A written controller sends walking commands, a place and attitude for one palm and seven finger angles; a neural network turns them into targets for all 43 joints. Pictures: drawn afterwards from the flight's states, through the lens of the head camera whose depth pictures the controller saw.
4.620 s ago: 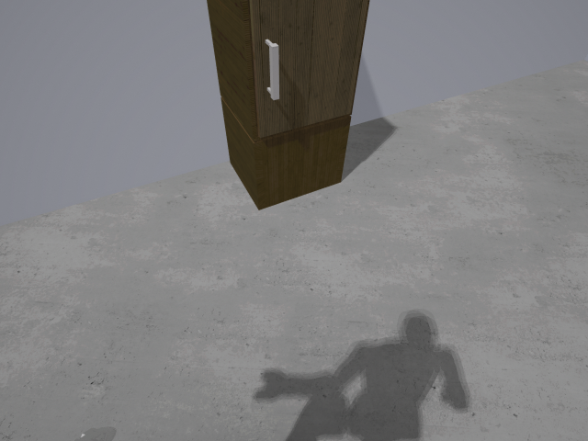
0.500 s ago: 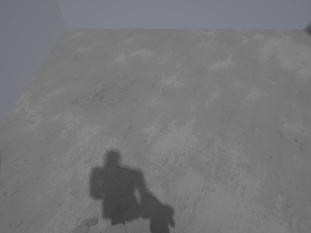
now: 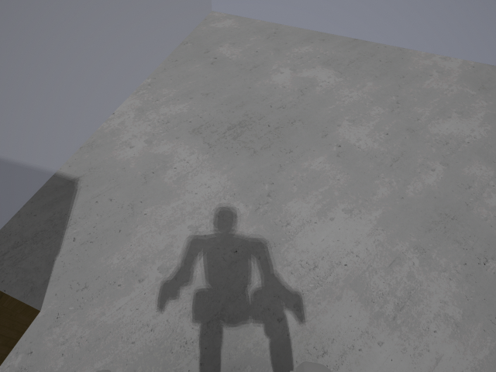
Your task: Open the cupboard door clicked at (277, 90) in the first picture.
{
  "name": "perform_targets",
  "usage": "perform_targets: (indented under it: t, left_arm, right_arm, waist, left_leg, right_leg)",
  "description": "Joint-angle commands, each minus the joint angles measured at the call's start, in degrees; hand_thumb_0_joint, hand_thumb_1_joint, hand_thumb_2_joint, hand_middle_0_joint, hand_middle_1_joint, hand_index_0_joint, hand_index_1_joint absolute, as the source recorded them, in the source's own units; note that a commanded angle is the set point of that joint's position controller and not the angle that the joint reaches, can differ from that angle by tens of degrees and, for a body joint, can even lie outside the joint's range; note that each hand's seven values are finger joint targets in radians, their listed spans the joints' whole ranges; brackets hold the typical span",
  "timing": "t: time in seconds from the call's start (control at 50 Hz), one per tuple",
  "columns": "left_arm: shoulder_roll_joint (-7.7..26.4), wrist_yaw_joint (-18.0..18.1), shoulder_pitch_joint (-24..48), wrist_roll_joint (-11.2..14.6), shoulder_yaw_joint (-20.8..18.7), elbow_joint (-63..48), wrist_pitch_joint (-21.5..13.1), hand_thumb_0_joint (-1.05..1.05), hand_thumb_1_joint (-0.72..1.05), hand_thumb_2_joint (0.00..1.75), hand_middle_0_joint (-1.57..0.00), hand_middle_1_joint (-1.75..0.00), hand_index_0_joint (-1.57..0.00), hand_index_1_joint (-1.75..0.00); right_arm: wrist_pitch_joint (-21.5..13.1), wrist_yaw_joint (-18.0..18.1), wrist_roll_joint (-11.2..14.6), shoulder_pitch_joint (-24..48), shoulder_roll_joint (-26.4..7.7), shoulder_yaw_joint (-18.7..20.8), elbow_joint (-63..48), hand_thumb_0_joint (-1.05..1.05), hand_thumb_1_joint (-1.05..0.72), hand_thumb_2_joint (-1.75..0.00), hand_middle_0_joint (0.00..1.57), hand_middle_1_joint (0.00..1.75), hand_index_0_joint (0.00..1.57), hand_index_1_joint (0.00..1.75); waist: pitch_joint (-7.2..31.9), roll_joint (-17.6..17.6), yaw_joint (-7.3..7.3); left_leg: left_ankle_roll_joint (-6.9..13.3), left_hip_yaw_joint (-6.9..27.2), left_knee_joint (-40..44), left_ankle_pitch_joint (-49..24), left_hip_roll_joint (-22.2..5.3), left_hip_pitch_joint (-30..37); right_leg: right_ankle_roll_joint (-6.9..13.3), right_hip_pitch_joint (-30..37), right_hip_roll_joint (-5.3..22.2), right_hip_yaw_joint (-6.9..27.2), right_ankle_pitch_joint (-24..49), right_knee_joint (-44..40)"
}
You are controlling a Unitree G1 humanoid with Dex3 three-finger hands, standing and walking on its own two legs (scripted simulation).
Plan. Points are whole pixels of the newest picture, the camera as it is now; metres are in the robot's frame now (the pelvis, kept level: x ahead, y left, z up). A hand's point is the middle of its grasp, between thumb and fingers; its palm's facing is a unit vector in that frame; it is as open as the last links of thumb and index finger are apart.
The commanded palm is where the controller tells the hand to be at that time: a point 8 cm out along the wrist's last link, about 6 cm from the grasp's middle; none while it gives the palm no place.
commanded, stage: turn to face it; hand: left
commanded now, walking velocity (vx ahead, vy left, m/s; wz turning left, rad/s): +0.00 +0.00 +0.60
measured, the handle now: out of the picture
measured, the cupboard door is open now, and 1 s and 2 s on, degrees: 0 0 0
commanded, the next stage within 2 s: take the last steps up to it in 1.96 s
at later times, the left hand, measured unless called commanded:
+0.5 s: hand out of the picture -0.04 +0.15 -0.16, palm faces +0.36 -0.90 -0.25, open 7.4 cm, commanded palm none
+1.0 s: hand out of the picture -0.05 +0.19 -0.15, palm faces +0.59 -0.75 -0.29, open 7.4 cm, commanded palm none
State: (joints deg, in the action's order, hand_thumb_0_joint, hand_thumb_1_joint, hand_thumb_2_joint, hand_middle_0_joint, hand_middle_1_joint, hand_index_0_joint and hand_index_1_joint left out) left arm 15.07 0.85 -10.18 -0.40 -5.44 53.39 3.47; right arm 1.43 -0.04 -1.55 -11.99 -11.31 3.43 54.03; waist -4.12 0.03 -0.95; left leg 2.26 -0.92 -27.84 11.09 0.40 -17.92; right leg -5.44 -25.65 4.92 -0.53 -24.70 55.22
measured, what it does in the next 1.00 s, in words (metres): steps on the spot, turning left: right foot, then left foot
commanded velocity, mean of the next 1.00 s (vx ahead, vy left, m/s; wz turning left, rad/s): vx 0.00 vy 0.00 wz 0.60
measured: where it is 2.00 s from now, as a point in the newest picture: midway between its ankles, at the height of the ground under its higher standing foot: outside the picture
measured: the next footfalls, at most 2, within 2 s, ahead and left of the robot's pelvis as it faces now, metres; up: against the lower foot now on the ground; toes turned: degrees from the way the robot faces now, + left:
right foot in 0.14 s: +0.05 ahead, -0.16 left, +0.00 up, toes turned +3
left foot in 0.58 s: -0.04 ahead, +0.08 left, +0.00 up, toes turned +30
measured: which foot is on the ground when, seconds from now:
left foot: down 0.00-0.14, up 0.16-0.56, down 0.58-1.00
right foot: up 0.00-0.12, down 0.14-0.58, up 0.60-0.98, down 1.00-1.00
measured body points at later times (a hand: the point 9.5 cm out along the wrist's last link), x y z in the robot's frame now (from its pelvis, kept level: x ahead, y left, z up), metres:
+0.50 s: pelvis -0.02 -0.06 +0.00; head +0.02 -0.05 +0.45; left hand -0.05 +0.20 -0.14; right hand +0.17 -0.28 -0.14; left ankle -0.07 +0.08 -0.69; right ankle +0.01 -0.16 -0.74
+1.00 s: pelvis -0.03 -0.06 -0.01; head +0.01 -0.05 +0.44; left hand -0.08 +0.23 -0.13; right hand +0.18 -0.23 -0.16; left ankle -0.08 +0.06 -0.74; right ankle +0.05 -0.15 -0.74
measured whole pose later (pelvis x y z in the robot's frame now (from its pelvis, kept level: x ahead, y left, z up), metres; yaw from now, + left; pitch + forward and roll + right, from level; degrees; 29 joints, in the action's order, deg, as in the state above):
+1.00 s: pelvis -0.03 -0.06 -0.01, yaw +37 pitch +0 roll +1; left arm 13.3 0.6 -8.2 0.0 -3.3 48.4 1.9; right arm 3.2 -0.6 -1.3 -11.4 -13.2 4.2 53.0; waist -3.8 -1.3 -1.8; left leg -0.4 6.1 -32.1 13.9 3.7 -18.4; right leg -4.1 -16.6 2.3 -1.3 -19.1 34.4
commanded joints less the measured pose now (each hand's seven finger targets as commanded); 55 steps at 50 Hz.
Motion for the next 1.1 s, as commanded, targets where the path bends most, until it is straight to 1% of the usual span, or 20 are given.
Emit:
perform_targets:
  t: [0.0,0.08,0.1,0.12,0.14,0.2,0.24,0.44,0.52,0.54,0.56,0.58,0.62,0.68,0.86,0.94,0.96,0.98,1.0,1.08]
  left_arm:
    - [1.9,0.3,1.1,0.0,0.3,-5.9,-1.9,0.0,0.9,0.9,-0.2,-0.3,-0.2,-0.3]
    - [3.3,0.7,-5.3,0.2,0.1,-5.3,-3.0,0.0,0.9,0.9,-0.2,-0.3,-0.2,-0.3]
    - [6.5,1.1,-7.5,-0.3,-0.5,-5.3,-3.6,0.0,0.9,0.9,-0.2,-0.3,-0.2,-0.3]
    - [12.6,1.4,-7.6,-1.4,-1.5,-6.0,-3.9,0.0,0.9,0.9,-0.2,-0.3,-0.2,-0.3]
    - [12.6,1.5,-6.1,-0.8,-1.1,-7.0,-3.6,0.0,0.9,0.9,-0.2,-0.3,-0.2,-0.3]
    - [7.0,1.3,2.4,-0.9,0.4,-8.6,-3.7,0.0,0.9,0.9,-0.2,-0.3,-0.2,-0.3]
    - [6.1,1.1,0.7,-1.0,0.8,-8.4,-4.1,0.0,0.9,0.9,-0.2,-0.3,-0.2,-0.3]
    - [10.2,0.8,-7.0,-1.5,-0.5,-5.0,-3.4,0.0,0.9,0.9,-0.2,-0.3,-0.2,-0.3]
    - [10.3,0.5,-6.1,-0.8,-1.1,-4.4,-2.8,0.0,0.9,0.9,-0.2,-0.3,-0.2,-0.3]
    - [9.0,0.2,-5.9,-0.4,-1.0,-4.8,-2.6,0.0,0.9,0.9,-0.2,-0.3,-0.2,-0.3]
    - [5.2,-0.4,-4.1,-0.1,-0.1,-7.5,-2.5,0.0,0.9,0.9,-0.2,-0.3,-0.2,-0.3]
    - [4.8,-0.1,0.6,-0.8,0.6,-9.7,-2.1,0.0,0.9,0.9,-0.2,-0.3,-0.2,-0.3]
    - [4.9,0.3,3.3,-0.5,0.0,-8.4,-1.6,0.0,0.9,0.9,-0.2,-0.3,-0.2,-0.3]
    - [5.3,-0.4,-1.2,-0.6,-0.3,-5.5,-1.5,0.0,0.9,0.9,-0.2,-0.3,-0.2,-0.3]
    - [3.8,0.2,1.7,-0.1,0.5,-8.1,-1.9,0.0,0.9,0.9,-0.2,-0.3,-0.2,-0.3]
    - [4.3,0.6,-3.8,0.3,0.3,-7.4,-2.9,0.0,0.9,0.9,-0.2,-0.3,-0.2,-0.3]
    - [6.7,0.9,-6.1,-0.1,-0.2,-7.3,-3.5,0.0,0.9,0.9,-0.2,-0.3,-0.2,-0.3]
    - [12.2,1.4,-6.7,-1.1,-1.2,-7.4,-4.0,0.0,0.9,0.9,-0.2,-0.3,-0.2,-0.3]
    - [13.2,1.4,-5.6,-0.8,-1.1,-8.3,-3.7,0.0,0.9,0.9,-0.2,-0.3,-0.2,-0.3]
    - [6.6,1.3,3.0,-0.8,0.7,-9.7,-3.9,0.0,0.9,0.9,-0.2,-0.3,-0.2,-0.3]
  right_arm:
    - [-0.3,0.2,0.1,-0.5,-12.9,3.7,-4.0,0.0,-0.9,-0.9,0.2,0.3,0.2,0.3]
    - [0.2,-0.2,0.6,3.0,-12.9,4.2,-5.7,0.0,-0.9,-0.9,0.2,0.3,0.2,0.3]
    - [0.3,-0.5,1.1,2.9,-10.4,3.9,-6.4,0.0,-0.9,-0.9,0.2,0.3,0.2,0.3]
    - [0.4,-0.8,1.2,2.4,-5.9,3.1,-8.2,0.0,-0.9,-0.9,0.2,0.3,0.2,0.3]
    - [0.6,-0.6,0.2,4.0,-8.9,3.7,-8.7,0.0,-0.9,-0.9,0.2,0.3,0.2,0.3]
    - [1.8,-1.6,0.1,2.9,-8.3,3.6,-5.9,0.0,-0.9,-0.9,0.2,0.3,0.2,0.3]
    - [2.0,-2.0,0.3,2.3,-7.6,3.2,-5.4,0.0,-0.9,-0.9,0.2,0.3,0.2,0.3]
    - [1.4,-2.0,0.9,10.1,-6.6,1.5,-7.4,0.0,-0.9,-0.9,0.2,0.3,0.2,0.3]
    - [0.2,-1.6,0.8,4.7,-8.2,1.6,-6.7,0.0,-0.9,-0.9,0.2,0.3,0.2,0.3]
    - [-0.3,-1.5,0.6,1.1,-12.0,2.6,-5.7,0.0,-0.9,-0.9,0.2,0.3,0.2,0.3]
    - [-0.5,-1.3,0.4,-2.2,-18.7,4.3,-5.8,0.0,-0.9,-0.9,0.2,0.3,0.2,0.3]
    - [-0.2,-1.0,0.7,-7.0,-20.2,4.6,-4.1,0.0,-0.9,-0.9,0.2,0.3,0.2,0.3]
    - [-0.5,0.4,0.5,-3.0,-16.5,3.6,-4.1,0.0,-0.9,-0.9,0.2,0.3,0.2,0.3]
    - [-0.9,0.4,0.5,4.2,-13.5,2.5,-6.5,0.0,-0.9,-0.9,0.2,0.3,0.2,0.3]
    - [-0.1,0.1,0.2,1.6,-13.9,3.5,-5.4,0.0,-0.9,-0.9,0.2,0.3,0.2,0.3]
    - [0.3,0.0,0.5,3.7,-13.4,3.8,-6.4,0.0,-0.9,-0.9,0.2,0.3,0.2,0.3]
    - [0.1,-0.3,1.0,3.6,-11.7,3.6,-6.7,0.0,-0.9,-0.9,0.2,0.3,0.2,0.3]
    - [0.0,-0.6,1.4,1.7,-7.2,2.9,-7.8,0.0,-0.9,-0.9,0.2,0.3,0.2,0.3]
    - [0.4,-0.5,0.6,2.8,-9.1,3.4,-8.4,0.0,-0.9,-0.9,0.2,0.3,0.2,0.3]
    - [1.8,-1.8,0.2,0.9,-8.0,3.2,-4.8,0.0,-0.9,-0.9,0.2,0.3,0.2,0.3]
  waist:
    - [8.2,-9.9,-0.95]
    - [9.2,-8.1,2.09]
    - [9.8,-0.6,3.25]
    - [7.8,18.0,3.47]
    - [6.9,15.6,3.64]
    - [0.1,8.1,-1.01]
    - [1.1,10.1,-0.37]
    - [5.1,11.9,4.44]
    - [8.7,10.7,1.73]
    - [10.9,3.0,-0.63]
    - [11.7,-15.9,-2.78]
    - [10.8,-14.4,-5.01]
    - [7.1,-14.4,-3.41]
    - [5.8,-9.0,0.54]
    - [6.3,-8.4,-0.8]
    - [8.0,-7.8,2.09]
    - [9.3,-2.3,3.38]
    - [9.7,14.7,3.24]
    - [8.4,16.0,3.51]
    - [1.9,7.6,-0.83]
  left_leg:
    - [7.3,17.5,7.5,-14.4,-13.5,8.3]
    - [3.9,18.2,1.5,-13.2,-9.6,0.2]
    - [0.5,15.0,-5.4,-3.6,-5.6,-7.7]
    - [-5.0,2.9,-20.0,17.9,3.8,-19.5]
    - [-4.5,5.1,-31.1,22.5,1.0,-17.9]
    - [-5.4,3.6,-43.6,12.0,-2.0,-16.5]
    - [-6.4,1.3,-42.5,9.8,-2.0,-15.6]
    - [-6.2,-4.8,-19.3,15.3,-2.3,-7.8]
    - [-4.3,-6.4,0.4,4.7,-1.7,4.6]
    - [-2.3,-1.1,5.7,-5.3,-6.0,15.4]
    - [4.5,18.7,6.5,-26.1,-21.4,25.0]
    - [9.9,20.5,6.1,-34.0,-26.1,21.4]
    - [8.8,17.7,6.5,-28.4,-19.9,14.4]
    - [5.8,11.5,8.1,-20.9,-13.5,9.3]
    - [7.6,19.7,6.8,-17.2,-12.5,8.4]
    - [4.6,21.0,1.1,-16.5,-9.0,1.2]
    - [1.7,18.9,-4.2,-10.3,-6.0,-4.2]
    - [-3.4,7.5,-17.0,10.7,2.6,-15.8]
    - [-4.4,5.3,-28.9,23.0,2.6,-15.9]
    - [-5.7,3.4,-42.5,11.4,-1.7,-14.6]
  right_leg:
    - [0.3,0.9,-2.0,-0.7,-0.6,-8.2]
    - [1.3,15.9,-3.4,-2.1,9.7,-28.4]
    - [3.1,23.7,3.3,4.0,10.2,-37.2]
    - [9.8,26.6,20.6,21.4,12.4,-42.2]
    - [13.4,18.3,24.6,20.6,14.7,-41.7]
    - [11.4,10.7,15.1,6.4,18.1,-38.3]
    - [10.4,12.9,13.2,1.3,22.5,-37.0]
    - [12.5,21.7,17.3,-3.3,33.7,-32.8]
    - [7.9,19.4,15.9,-8.7,34.4,-23.0]
    - [4.9,10.8,13.8,-10.7,27.2,-14.1]
    - [0.1,-7.0,5.6,-12.0,-4.9,-1.2]
    - [0.2,-9.9,3.8,-6.6,-13.8,6.6]
    - [0.3,-10.5,3.5,-0.9,-7.0,11.7]
    - [-0.2,-6.1,2.6,-0.8,2.1,11.2]
    - [0.3,1.3,-1.9,-0.4,-0.4,-8.3]
    - [1.2,15.2,-3.5,-1.4,9.0,-26.4]
    - [2.1,22.9,0.7,2.5,12.8,-34.9]
    - [7.8,29.6,17.0,18.1,15.8,-39.8]
    - [13.3,21.8,24.3,21.3,17.8,-40.5]
    - [11.3,13.8,14.0,4.4,20.9,-37.4]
